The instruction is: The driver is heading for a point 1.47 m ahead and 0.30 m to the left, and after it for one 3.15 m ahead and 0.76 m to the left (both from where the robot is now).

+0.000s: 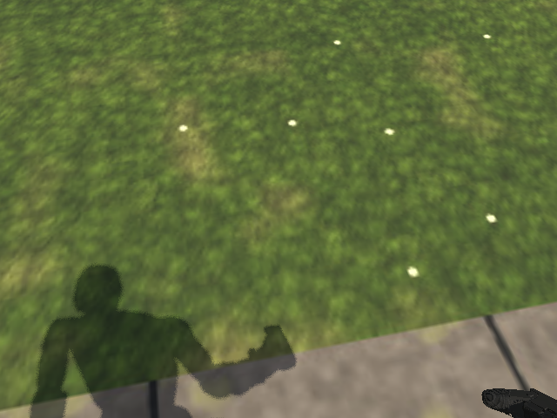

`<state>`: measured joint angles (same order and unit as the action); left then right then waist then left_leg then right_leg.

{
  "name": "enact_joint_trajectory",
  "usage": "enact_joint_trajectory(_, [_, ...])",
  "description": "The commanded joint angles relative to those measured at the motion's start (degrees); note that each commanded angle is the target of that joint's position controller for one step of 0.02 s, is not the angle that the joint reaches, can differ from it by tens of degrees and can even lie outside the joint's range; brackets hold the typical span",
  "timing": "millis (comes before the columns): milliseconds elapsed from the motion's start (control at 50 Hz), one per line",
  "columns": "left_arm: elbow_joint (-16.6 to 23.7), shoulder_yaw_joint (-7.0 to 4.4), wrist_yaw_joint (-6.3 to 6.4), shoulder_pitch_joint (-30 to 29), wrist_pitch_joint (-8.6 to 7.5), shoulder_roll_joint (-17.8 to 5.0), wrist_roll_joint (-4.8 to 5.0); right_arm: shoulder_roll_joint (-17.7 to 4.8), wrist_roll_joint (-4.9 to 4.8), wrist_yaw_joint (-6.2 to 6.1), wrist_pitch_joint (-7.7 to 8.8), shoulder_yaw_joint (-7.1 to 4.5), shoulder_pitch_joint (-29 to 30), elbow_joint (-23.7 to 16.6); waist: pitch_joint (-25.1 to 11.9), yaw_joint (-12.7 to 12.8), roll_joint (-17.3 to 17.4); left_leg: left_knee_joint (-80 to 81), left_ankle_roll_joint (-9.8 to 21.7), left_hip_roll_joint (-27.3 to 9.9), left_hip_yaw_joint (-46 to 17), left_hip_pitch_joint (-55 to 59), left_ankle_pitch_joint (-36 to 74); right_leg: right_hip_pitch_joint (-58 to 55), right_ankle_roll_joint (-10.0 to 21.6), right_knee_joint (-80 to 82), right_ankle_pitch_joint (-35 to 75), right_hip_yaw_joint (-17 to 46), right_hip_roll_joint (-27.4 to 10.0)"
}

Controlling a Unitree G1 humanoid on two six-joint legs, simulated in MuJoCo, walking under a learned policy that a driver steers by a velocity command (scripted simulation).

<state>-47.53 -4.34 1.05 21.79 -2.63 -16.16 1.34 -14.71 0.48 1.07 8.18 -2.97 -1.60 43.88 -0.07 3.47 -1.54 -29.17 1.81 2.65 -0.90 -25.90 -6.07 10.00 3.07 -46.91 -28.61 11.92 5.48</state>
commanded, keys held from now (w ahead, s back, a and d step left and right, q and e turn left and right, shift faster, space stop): w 0.68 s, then w+q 0.32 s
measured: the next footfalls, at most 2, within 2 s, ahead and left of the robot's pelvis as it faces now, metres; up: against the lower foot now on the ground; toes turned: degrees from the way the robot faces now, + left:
right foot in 0.46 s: +0.39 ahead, -0.16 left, +0.00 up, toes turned -5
left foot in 1.00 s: +0.69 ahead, +0.08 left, +0.00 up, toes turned +7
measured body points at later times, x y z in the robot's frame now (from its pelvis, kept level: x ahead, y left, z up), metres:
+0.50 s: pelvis +0.26 -0.04 +0.00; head +0.29 -0.05 +0.45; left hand +0.51 +0.17 -0.06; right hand +0.21 -0.32 -0.14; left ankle +0.10 +0.11 -0.70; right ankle +0.35 -0.15 -0.73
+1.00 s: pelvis +0.52 -0.03 +0.00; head +0.55 -0.02 +0.44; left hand +0.51 +0.26 -0.14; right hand +0.75 -0.25 -0.09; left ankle +0.65 +0.08 -0.72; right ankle +0.35 -0.15 -0.72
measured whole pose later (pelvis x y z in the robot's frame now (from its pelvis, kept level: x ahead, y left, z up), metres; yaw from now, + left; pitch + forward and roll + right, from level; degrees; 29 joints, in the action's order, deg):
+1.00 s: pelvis +0.52 -0.03 +0.00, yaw +4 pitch +3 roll -2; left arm -50.6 -4.1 0.7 20.4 -3.1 -16.5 0.5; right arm -15.1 -1.0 3.5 3.4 -2.1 -3.8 42.5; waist 0.5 3.5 1.4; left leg -32.1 5.2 -1.3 2.0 -30.8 -4.6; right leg -5.3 -1.3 -18.4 -25.0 -9.2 -0.5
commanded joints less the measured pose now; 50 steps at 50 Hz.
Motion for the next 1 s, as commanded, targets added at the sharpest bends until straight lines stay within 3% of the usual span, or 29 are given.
enact_joint_trajectory(20, [4.3, -0.53, -0.14, 1.6, -1.70, -7.4, 0.89, -7.8, -1.13, 0.01, -0.55, -2.83, -17.1, 1.2, -9.1, -8.5, 9.7, 12.0, 12.5, -23.3, -36.0, 39.5, -18.6, 35.2, -0.9, -27.3, 0.7, -0.1, -4.3])
enact_joint_trajectory(40, [5.4, -0.54, -0.01, -2.8, -1.70, -7.2, 0.20, -7.0, -0.53, 0.05, -0.97, -2.30, -13.6, 0.5, -4.8, -7.6, 4.7, 12.9, 10.9, -20.8, -28.7, 31.9, -12.9, 33.5, -1.0, -26.0, 4.9, -2.4, -6.4])
enact_joint_trajectory(60, [6.3, -0.61, -0.08, -5.7, -1.93, -6.5, -0.66, -6.2, -0.22, 0.12, -1.25, -1.94, -11.6, 0.6, -1.3, -6.5, 3.9, 14.4, 10.7, -18.8, -24.3, 25.9, -6.6, 32.5, -1.1, -22.5, 7.5, -3.3, -7.9])
enact_joint_trajectory(80, [6.7, -0.69, -0.35, -5.9, -1.92, -5.6, -0.82, -5.4, 0.28, 0.13, -1.24, -1.47, -10.9, 0.8, -0.8, -5.0, 5.1, 15.6, 10.1, -16.9, -20.5, 22.4, -2.4, 29.8, -0.9, -19.8, 9.2, -4.0, -9.6])
enact_joint_trajectory(120, [6.8, -0.27, -0.70, -4.9, -1.68, -3.3, -0.61, -5.4, -0.11, 0.27, -1.12, -1.39, -11.6, 1.7, -1.2, -3.9, 7.1, 17.6, 10.6, -15.4, -16.5, 19.9, 2.8, 27.4, -1.2, -15.5, 9.9, -6.3, -10.6])
enact_joint_trajectory(180, [8.8, 0.53, -0.79, -9.4, -1.64, -1.8, -1.10, -8.4, -0.78, -0.13, -1.16, -2.14, -13.4, 2.9, -0.2, -4.5, 6.2, 20.3, 11.9, -15.9, -12.7, 19.0, 7.6, 28.9, -2.3, -6.8, 15.0, -8.2, -11.8])
enact_joint_trajectory(240, [10.0, 1.13, -1.22, -14.7, -1.93, -1.0, -0.97, -9.5, -1.23, -0.51, -1.81, -2.26, -15.1, 3.8, 0.5, -6.0, 5.9, 21.2, 10.3, -14.1, -7.7, 18.5, 8.9, 26.8, -2.6, 3.6, 24.6, -9.6, -11.4])
enact_joint_trajectory(300, [11.3, 1.33, -1.84, -19.8, -2.16, -1.1, -0.46, -10.1, -1.71, -0.53, -2.36, -2.11, -18.3, 5.2, 1.6, -7.9, 6.1, 20.4, 9.3, -13.5, -5.2, 18.8, 8.3, 23.5, -2.8, 10.8, 29.9, -11.2, -9.7])
enact_joint_trajectory(380, [13.6, 1.14, -2.86, -24.6, -2.54, -2.3, -0.03, -11.0, -2.03, -0.60, -3.45, -2.13, -21.0, 6.9, 3.0, -8.3, 6.8, 17.6, 8.3, -16.7, -6.4, 24.3, 9.1, 22.9, -1.1, 15.8, 26.1, -11.6, -8.5])
enact_joint_trajectory(420, [13.1, 0.43, -3.08, -21.4, -2.80, -3.9, -0.23, -12.1, -2.13, -0.87, -4.09, -2.37, -20.1, 7.1, 1.4, -5.4, 7.4, 13.0, 7.0, -17.1, -5.8, 25.7, 17.2, 16.7, 0.7, 18.8, 23.6, -12.9, -6.9])
enact_joint_trajectory(440, [11.3, -0.58, -2.84, -15.6, -2.79, -5.7, -0.60, -11.8, -2.25, -1.02, -4.30, -2.20, -19.5, 7.0, -2.1, -2.2, 6.7, 6.2, 5.7, -15.0, -3.5, 24.8, 25.5, 7.7, 2.0, 20.7, 24.1, -14.1, -5.5])
enact_joint_trajectory(460, [8.8, -1.99, -2.29, -6.2, -2.71, -8.7, -0.98, -10.3, -1.70, -1.17, -4.25, -1.53, -19.1, 6.3, -8.3, 1.9, 5.1, -5.4, 3.8, -12.2, -1.0, 18.7, 25.2, -6.5, 4.3, 19.5, 25.7, -11.4, -8.1])
enact_joint_trajectory(480, [7.8, -3.31, -1.71, 2.4, -2.27, -14.4, -2.14, -5.5, -0.48, -1.09, -3.35, 0.11, -21.9, 4.3, -17.6, 3.2, -5.7, -27.3, 0.1, -5.8, 3.1, -1.1, 5.9, -28.4, 11.2, 18.6, 25.0, 8.5, -22.8])
enact_joint_trajectory(500, [6.8, -2.99, -1.98, 4.3, -1.86, -13.5, -1.07, -3.7, -0.98, -0.86, -2.16, 0.89, -24.1, 4.7, -22.4, 2.5, -15.0, -39.9, -0.9, -0.9, -1.5, -13.8, -26.3, -34.1, 16.4, 26.9, 17.3, 27.9, -29.4])
enact_joint_trajectory(520, [7.0, -1.68, -2.13, 1.8, -1.83, -9.7, -0.81, -9.4, -2.32, -0.49, -1.46, -0.68, -20.3, 4.0, -15.1, 2.8, -9.2, -44.9, -0.2, -4.6, -4.6, -19.4, -25.0, -28.4, 14.2, 28.6, 12.5, 24.0, -27.2])
enact_joint_trajectory(540, [7.6, -0.99, -2.14, -2.1, -1.86, -7.9, -0.83, -9.8, -2.85, -0.34, -1.28, -0.82, -16.0, 2.8, -8.8, 1.6, -6.5, -44.0, 0.4, -7.1, -3.1, -20.1, -19.9, -20.6, 12.3, 29.7, 14.2, 16.0, -24.7])
enact_joint_trajectory(560, [7.9, -0.51, -2.44, -5.7, -1.97, -6.5, -1.24, -9.0, -2.11, -0.49, -1.50, -0.84, -14.1, 2.6, -4.6, -0.2, -2.9, -40.6, 0.1, -8.9, -2.3, -18.0, -15.7, -12.7, 11.4, 31.8, 18.0, 10.6, -22.1])
enact_joint_trajectory(580, [8.1, -0.09, -2.66, -8.2, -2.29, -5.0, -1.56, -8.7, -1.33, -0.67, -2.11, -1.17, -14.2, 2.7, -2.6, -2.2, -3.1, -37.3, -0.2, -10.4, -2.7, -14.7, -12.9, -7.2, 10.6, 33.8, 21.5, 7.1, -20.2])
enact_joint_trajectory(600, [8.0, -0.06, -2.81, -9.5, -2.53, -4.7, -1.71, -7.5, -1.24, -0.64, -2.85, -1.06, -15.4, 3.1, -1.8, -3.8, -3.9, -35.8, -0.6, -11.0, -2.8, -11.6, -11.2, -3.3, 10.5, 35.7, 23.1, 4.8, -19.1])
enact_joint_trajectory(660, [6.5, -0.58, -2.66, -8.9, -3.56, -6.0, -1.46, -5.6, -0.85, -0.94, -4.20, -0.83, -14.3, 2.6, -0.5, -5.1, -3.0, -30.8, -2.0, -11.2, -2.3, -11.3, -6.0, 0.4, 11.6, 38.9, 28.5, -0.1, -18.3])
enact_joint_trajectory(700, [5.2, -0.86, -2.10, -7.4, -3.58, -6.8, -1.56, -5.1, -0.66, -0.86, -4.27, -0.71, -10.8, 1.6, 0.5, -4.4, -1.8, -24.7, -2.6, -11.3, -2.5, -13.7, 0.2, -0.7, 11.2, 39.8, 30.2, -3.0, -18.1])
enact_joint_trajectory(780, [3.1, -1.08, -1.37, -5.0, -3.49, -8.0, -1.63, -3.9, -1.29, 0.12, -4.02, -0.06, -4.1, 0.1, 2.2, -1.7, -1.4, -12.6, -1.8, -9.5, -1.4, -12.0, 11.5, -2.1, 8.5, 40.9, 30.1, -9.9, -17.0])
enact_joint_trajectory(860, [0.4, -1.43, -1.03, -1.4, -2.93, -8.8, -1.17, -4.0, -1.77, 1.11, -4.03, 0.21, 1.9, -3.0, 4.2, 0.8, -0.8, -6.7, -0.3, -8.0, -1.3, -14.1, 11.1, -9.4, 7.4, 39.9, 30.0, -13.0, -19.6])
enact_joint_trajectory(920, [-0.7, -1.71, -0.68, -1.1, -1.88, -9.1, -0.78, -4.5, -1.68, 2.19, -4.02, 0.14, 3.9, -5.2, 4.6, 0.8, -1.3, -4.6, 1.6, -7.0, 0.2, -15.2, 4.7, -15.5, 5.9, 36.0, 35.8, -14.7, -21.5])
enact_joint_trajectory(960, [-0.4, -2.07, -0.20, -2.6, -1.09, -10.5, -0.66, -5.8, -1.46, 2.62, -4.07, -0.56, 1.5, -5.7, 2.0, -1.3, -3.0, -4.4, 3.4, -4.1, 3.8, -9.1, -1.1, -17.0, 4.3, 29.4, 53.0, -16.8, -21.3])
enact_joint_trajectory(980, [-0.1, -2.21, 0.19, -3.5, -0.52, -11.2, -0.65, -7.4, -1.38, 2.57, -4.20, -1.54, -3.5, -4.9, -1.5, -4.2, -3.5, -3.8, 4.5, -1.6, 5.9, -1.7, -2.2, -16.4, 3.1, 22.0, 63.1, -18.6, -20.3])
enact_joint_trajectory(1000, [0.4, -1.87, 0.68, -3.4, -0.03, -10.5, -0.82, -10.2, -1.52, 2.17, -4.31, -3.30, -12.4, -2.5, -6.4, -8.4, -2.1, -1.6, 6.3, 0.8, 6.3, 11.1, 0.0, -12.0, 1.3, 10.1, 65.5, -21.0, -17.8])
Velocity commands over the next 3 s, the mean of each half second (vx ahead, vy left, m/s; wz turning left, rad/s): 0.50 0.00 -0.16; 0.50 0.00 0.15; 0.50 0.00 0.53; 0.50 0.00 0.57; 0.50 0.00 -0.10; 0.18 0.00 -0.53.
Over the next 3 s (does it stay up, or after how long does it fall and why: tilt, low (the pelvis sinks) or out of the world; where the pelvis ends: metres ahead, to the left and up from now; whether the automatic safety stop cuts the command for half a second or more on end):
stays up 1.41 0.39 0.01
